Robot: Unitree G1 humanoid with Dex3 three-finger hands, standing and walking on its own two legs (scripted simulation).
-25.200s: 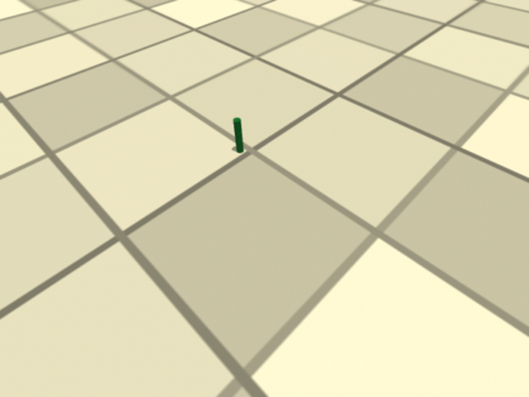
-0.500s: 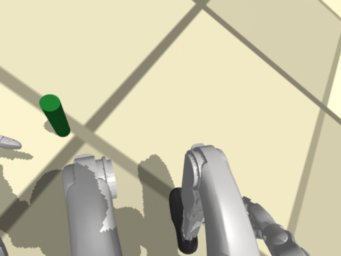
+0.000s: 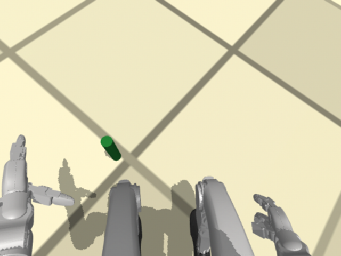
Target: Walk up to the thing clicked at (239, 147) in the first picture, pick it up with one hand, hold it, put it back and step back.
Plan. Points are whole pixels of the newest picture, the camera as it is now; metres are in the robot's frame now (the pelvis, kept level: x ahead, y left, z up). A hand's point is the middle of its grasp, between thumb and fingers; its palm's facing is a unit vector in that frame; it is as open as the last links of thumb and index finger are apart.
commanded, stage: home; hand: left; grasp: from the side
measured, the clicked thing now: (112, 149) +0.46 +0.22 -0.41
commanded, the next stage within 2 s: none
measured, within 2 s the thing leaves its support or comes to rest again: neither
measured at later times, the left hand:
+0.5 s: hand (36, 195) +0.25 +0.21 +0.11, palm faces +0.16 -0.93 -0.33, open 17.6 cm
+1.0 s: hand (30, 220) +0.22 +0.19 +0.15, palm faces +0.18 -0.94 -0.28, open 17.6 cm
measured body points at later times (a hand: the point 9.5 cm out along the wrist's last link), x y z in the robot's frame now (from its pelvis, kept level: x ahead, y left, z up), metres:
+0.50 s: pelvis +0.07 +0.00 +0.18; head +0.11 +0.02 +0.63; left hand +0.24 +0.26 +0.13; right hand +0.23 -0.23 +0.10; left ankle +0.08 +0.13 -0.48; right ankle +0.08 -0.14 -0.48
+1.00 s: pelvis +0.07 +0.00 +0.20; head +0.08 +0.01 +0.65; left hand +0.21 +0.24 +0.17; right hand +0.25 -0.22 +0.14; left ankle +0.08 +0.13 -0.48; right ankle +0.08 -0.14 -0.48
